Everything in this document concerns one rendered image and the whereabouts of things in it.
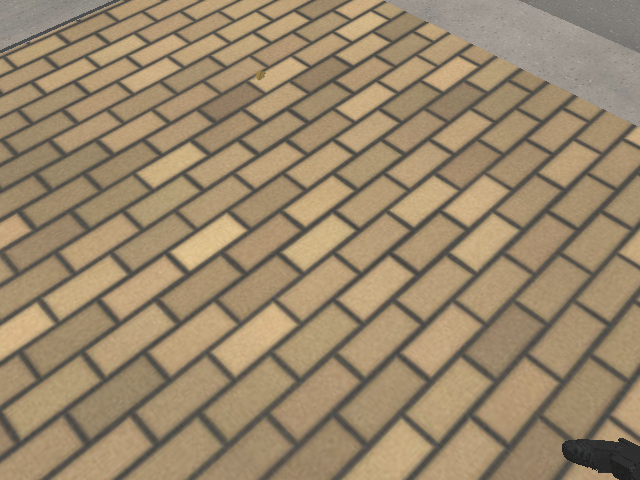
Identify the robot right hand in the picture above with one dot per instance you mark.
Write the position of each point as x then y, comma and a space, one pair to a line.
622, 458

